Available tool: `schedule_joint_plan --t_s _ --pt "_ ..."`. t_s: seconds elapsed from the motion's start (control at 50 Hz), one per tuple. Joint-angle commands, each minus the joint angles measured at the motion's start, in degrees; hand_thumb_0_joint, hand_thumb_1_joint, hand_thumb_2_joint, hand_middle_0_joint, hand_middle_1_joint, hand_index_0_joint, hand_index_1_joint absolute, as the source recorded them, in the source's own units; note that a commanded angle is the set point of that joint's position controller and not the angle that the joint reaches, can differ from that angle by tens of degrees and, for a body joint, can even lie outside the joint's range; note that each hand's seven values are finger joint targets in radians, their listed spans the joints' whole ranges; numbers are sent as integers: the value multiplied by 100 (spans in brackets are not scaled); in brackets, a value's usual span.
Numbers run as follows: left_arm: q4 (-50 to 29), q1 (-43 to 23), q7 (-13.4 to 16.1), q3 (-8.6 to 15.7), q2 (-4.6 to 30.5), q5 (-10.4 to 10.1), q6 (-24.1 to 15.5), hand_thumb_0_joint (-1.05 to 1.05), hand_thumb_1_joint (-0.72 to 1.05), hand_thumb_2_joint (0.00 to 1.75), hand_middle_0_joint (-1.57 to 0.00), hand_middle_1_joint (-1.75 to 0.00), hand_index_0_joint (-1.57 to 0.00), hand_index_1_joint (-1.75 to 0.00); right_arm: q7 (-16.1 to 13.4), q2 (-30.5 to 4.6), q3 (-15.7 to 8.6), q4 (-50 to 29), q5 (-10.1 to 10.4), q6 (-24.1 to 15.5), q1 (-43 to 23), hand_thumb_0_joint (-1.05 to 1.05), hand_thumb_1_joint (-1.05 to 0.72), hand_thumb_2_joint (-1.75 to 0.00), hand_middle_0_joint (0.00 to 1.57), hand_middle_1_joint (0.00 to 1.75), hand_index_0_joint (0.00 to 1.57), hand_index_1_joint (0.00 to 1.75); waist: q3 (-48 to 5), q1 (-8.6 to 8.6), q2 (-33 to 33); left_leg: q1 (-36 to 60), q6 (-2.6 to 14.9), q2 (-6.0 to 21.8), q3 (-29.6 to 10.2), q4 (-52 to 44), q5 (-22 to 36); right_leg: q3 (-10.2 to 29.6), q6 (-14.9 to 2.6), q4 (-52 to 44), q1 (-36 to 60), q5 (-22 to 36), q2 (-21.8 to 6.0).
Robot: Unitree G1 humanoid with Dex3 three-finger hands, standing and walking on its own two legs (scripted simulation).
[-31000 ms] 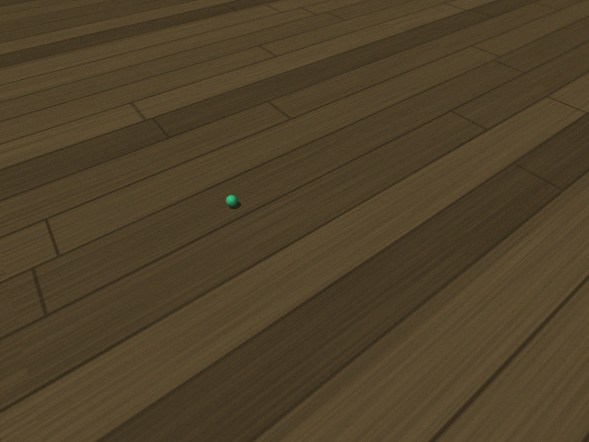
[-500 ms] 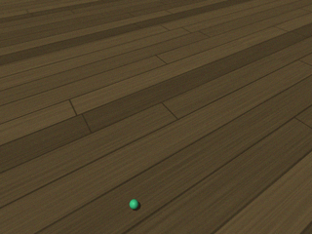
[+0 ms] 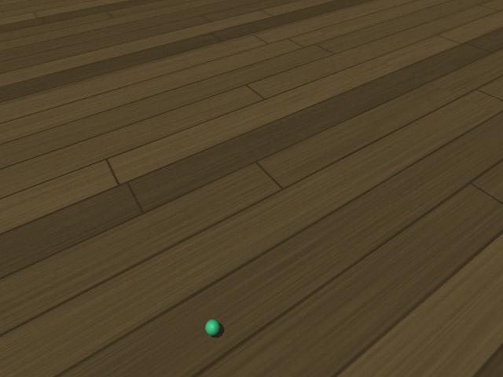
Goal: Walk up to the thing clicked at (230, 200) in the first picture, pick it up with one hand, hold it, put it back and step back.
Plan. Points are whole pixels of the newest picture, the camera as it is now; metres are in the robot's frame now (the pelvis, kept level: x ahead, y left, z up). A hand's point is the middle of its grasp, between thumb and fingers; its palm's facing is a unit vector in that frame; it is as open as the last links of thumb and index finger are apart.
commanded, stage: stand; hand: left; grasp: from above
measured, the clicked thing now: (212, 327) +0.45 +0.19 -0.75
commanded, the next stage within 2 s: step back in 1.32 s
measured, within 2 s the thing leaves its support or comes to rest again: neither
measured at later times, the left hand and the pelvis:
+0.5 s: hand out of the picture +0.08 +0.24 -0.16, palm faces +0.02 -0.94 -0.33, open 7.4 cm; pelvis +0.01 -0.01 +0.00, yaw +0 degrees
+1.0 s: hand out of the picture +0.08 +0.24 -0.16, palm faces +0.00 -0.94 -0.34, open 7.4 cm; pelvis +0.01 -0.01 +0.00, yaw +0 degrees
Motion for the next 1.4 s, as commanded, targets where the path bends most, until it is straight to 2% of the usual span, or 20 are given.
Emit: schedule_joint_plan --t_s 0.0,0.06,0.12,0.22,0.34,0.36,0.48,0.66,0.72,0.76,0.88,0.94,1.16,1.26,1.28,1.3,1.32,1.36,1.38 --pt "-253 -147 75 233 1160 7 -92 0 90 90 -20 -30 -20 -30 -76 -1056 -181 -314 21 -135 -204 0 -90 -90 20 30 20 30 -317 49 -83 -135 222 578 -502 -350 656 610 -96 -366 117 497 -595" --pt "-243 -230 71 231 1151 -12 -84 0 90 90 -20 -30 -20 -30 -77 -1030 -166 -288 30 -133 -181 0 -90 -90 20 30 20 30 -297 36 -87 -156 208 594 -489 -367 717 593 -106 -362 162 501 -599" --pt "-245 -199 64 226 1135 -19 -96 0 90 90 -20 -30 -20 -30 -78 -1106 -185 -303 37 -150 -206 0 -90 -90 20 30 20 30 -457 36 -63 -13 213 627 -470 -312 1048 587 -106 -347 249 802 -608" --pt "-272 -291 68 245 1168 -23 -109 0 90 90 -20 -30 -20 -30 -81 -1103 -172 -304 35 -149 -228 0 -90 -90 20 30 20 30 -489 19 -112 -8 208 627 -433 -303 1226 553 -91 -319 305 1139 -608" --pt "-272 -311 63 259 1189 -21 -96 0 90 90 -20 -30 -20 -30 -86 -1135 -163 -307 40 -143 -267 0 -90 -90 20 30 20 30 -477 18 -60 -7 226 661 -431 -313 1198 553 -94 -324 330 1142 -623" --pt "-252 -316 59 254 1187 -25 -96 0 90 90 -20 -30 -20 -30 -83 -1092 -150 -303 41 -138 -295 0 -90 -90 20 30 20 30 -436 29 -90 -4 195 646 -438 -348 1124 536 -74 -346 275 971 -598" --pt "-282 -325 39 245 1218 -24 -102 0 90 90 -20 -30 -20 -30 -64 -1150 -159 -325 42 -153 -374 0 -90 -90 20 30 20 30 -374 37 -31 -37 176 650 -440 -396 991 541 -97 -391 230 802 -588" --pt "-349 -356 14 235 1256 -31 -123 0 90 90 -20 -30 -20 -30 -57 -1228 -155 -336 50 -166 -371 0 -90 -90 20 30 20 30 -479 14 -26 12 196 682 -412 -362 1061 600 -130 -373 253 993 -618" --pt "-320 -355 3 233 1281 -33 -111 0 90 90 -20 -30 -20 -30 -48 -1220 -143 -324 55 -158 -375 0 -90 -90 20 30 20 30 -390 6 -38 -49 169 673 -426 -417 800 606 -119 -418 181 681 -598" --pt "-335 -338 0 225 1288 -31 -114 0 90 90 -20 -30 -20 -30 -43 -1228 -147 -320 52 -158 -397 0 -90 -90 20 30 20 30 -425 20 -21 -10 174 683 -436 -420 833 605 -135 -413 165 673 -598" --pt "-363 -341 -2 214 1317 -45 -135 0 90 90 -20 -30 -20 -30 -38 -1270 -131 -326 54 -171 -380 0 -90 -90 20 30 20 30 -550 2 -61 60 194 695 -399 -374 1072 628 -135 -347 234 1053 -631" --pt "-379 -327 1 201 1307 -46 -140 0 90 90 -20 -30 -20 -30 -36 -1299 -144 -323 56 -170 -351 0 -90 -90 20 30 20 30 -551 -6 -61 36 200 706 -391 -352 1083 614 -136 -342 250 1065 -633" --pt "-386 -324 -11 193 1380 -44 -144 0 90 90 -20 -30 -20 -30 -10 -1273 -129 -312 61 -161 -357 0 -90 -90 20 30 20 30 -373 -11 -83 1 157 683 -414 -453 724 632 -132 -432 62 606 -597" --pt "-430 -321 -16 177 1389 -54 -168 0 90 90 -20 -30 -20 -30 -9 -1302 -137 -322 57 -168 -343 0 -90 -90 20 30 20 30 -507 -16 -81 26 157 689 -377 -390 938 652 -145 -389 199 999 -630" --pt "-438 -344 -16 177 1389 -61 -167 0 90 90 -20 -30 -20 -30 -12 -1314 -135 -327 49 -167 -342 0 -90 -90 20 30 20 30 -529 -28 -64 -20 180 694 -359 -370 900 693 -160 -391 244 1047 -662" --pt "-523 -367 8 468 1854 -158 -114 0 90 90 -20 -30 -20 -30 26 -1617 -273 -477 128 -66 -549 0 -90 -90 20 30 20 30 120 -28 -188 -570 305 534 -377 323 1749 756 -223 35 -108 2050 -647" --pt "-618 -215 32 491 1846 -184 -94 0 90 90 -20 -30 -20 -30 29 -1484 -259 -587 180 -34 -449 0 -90 -90 20 30 20 30 -87 -30 -247 -549 306 460 -223 665 1911 757 -336 152 -12 2484 -728" --pt "-773 -211 48 537 1873 -180 -65 0 90 90 -20 -30 -20 -30 35 -1401 -280 -699 218 14 -309 0 -90 -90 20 30 20 30 -435 -56 -409 -547 265 187 8 1313 1556 971 -694 182 60 2921 -1039" --pt "-889 -311 54 569 1923 -153 -48 0 90 90 -20 -30 -20 -30 35 -1373 -313 -765 219 57 -242 0 -90 -90 20 30 20 30 -533 -85 -603 -668 234 13 104 1703 1130 1154 -950 146 17 2954 -1288"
